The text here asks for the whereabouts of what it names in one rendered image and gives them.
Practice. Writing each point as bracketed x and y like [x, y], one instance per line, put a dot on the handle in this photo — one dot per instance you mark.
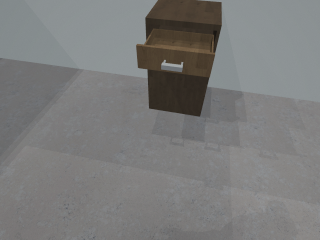
[172, 67]

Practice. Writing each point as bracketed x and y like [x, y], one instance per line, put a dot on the drawer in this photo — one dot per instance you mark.
[195, 50]

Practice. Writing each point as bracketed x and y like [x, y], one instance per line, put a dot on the cabinet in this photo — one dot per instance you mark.
[175, 92]

